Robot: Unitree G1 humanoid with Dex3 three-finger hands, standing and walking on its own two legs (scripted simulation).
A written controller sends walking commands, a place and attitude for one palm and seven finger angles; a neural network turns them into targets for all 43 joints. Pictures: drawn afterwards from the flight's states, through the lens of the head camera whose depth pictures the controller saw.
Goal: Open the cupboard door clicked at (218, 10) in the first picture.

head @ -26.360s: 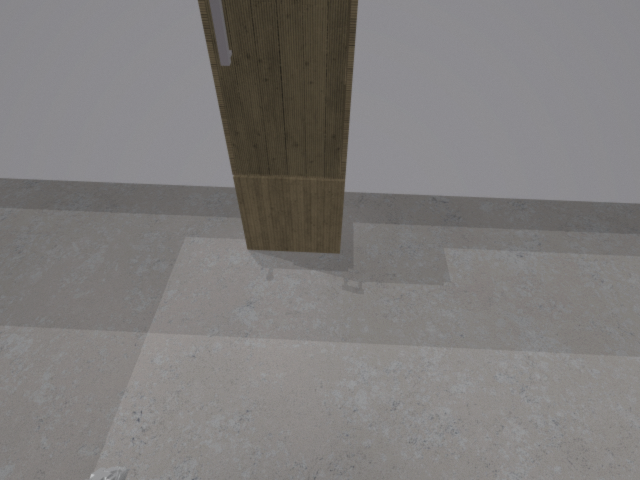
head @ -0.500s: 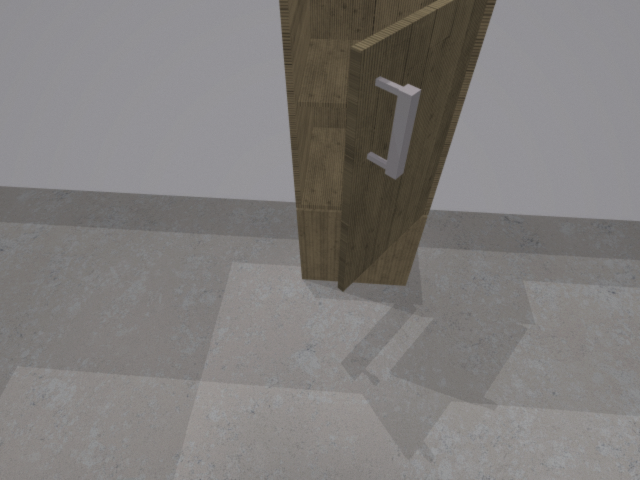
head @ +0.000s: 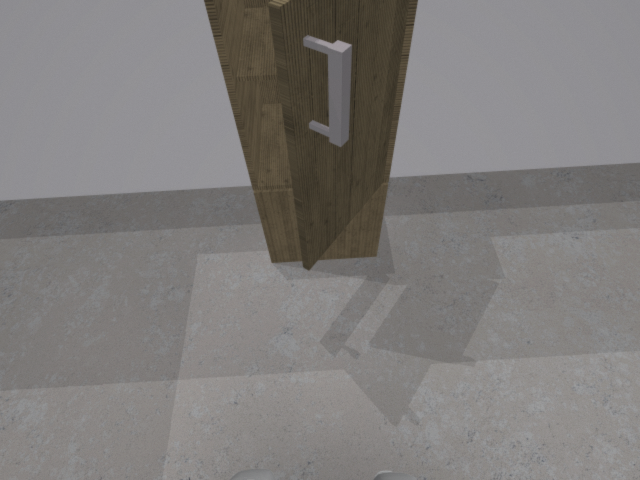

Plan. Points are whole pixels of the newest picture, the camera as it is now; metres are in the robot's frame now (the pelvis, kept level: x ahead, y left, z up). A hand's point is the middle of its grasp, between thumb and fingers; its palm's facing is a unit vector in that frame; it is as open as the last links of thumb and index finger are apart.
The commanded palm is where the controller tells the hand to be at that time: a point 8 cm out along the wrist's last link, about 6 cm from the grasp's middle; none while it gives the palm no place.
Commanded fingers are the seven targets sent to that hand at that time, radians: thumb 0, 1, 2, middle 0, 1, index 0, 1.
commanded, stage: walk to a spot facing it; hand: left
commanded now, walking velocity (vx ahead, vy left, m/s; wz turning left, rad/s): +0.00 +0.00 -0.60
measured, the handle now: (326, 93) +0.59 +0.03 +0.14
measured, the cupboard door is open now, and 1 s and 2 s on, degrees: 51 51 51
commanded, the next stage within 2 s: none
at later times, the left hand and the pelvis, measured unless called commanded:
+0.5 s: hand (197, 463) +0.15 +0.19 -0.15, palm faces -0.24 -0.94 -0.26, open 7.4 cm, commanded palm none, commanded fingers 0.00 0.90 0.90 -0.20 -0.30 -0.20 -0.30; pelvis +0.00 +0.00 +0.01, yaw -18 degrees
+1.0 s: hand (285, 406) +0.23 +0.08 -0.15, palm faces -0.59 -0.78 -0.24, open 7.4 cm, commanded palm none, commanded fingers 0.00 0.90 0.90 -0.20 -0.30 -0.20 -0.30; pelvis +0.00 -0.02 +0.00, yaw -37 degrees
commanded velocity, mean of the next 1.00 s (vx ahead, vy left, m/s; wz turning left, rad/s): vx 0.01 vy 0.00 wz -0.60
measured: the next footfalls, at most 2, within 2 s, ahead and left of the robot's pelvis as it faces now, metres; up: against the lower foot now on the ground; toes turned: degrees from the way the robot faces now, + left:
left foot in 0.26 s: +0.04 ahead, +0.15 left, +0.00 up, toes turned -9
right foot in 0.52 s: +0.01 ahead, -0.14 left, +0.00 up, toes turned -20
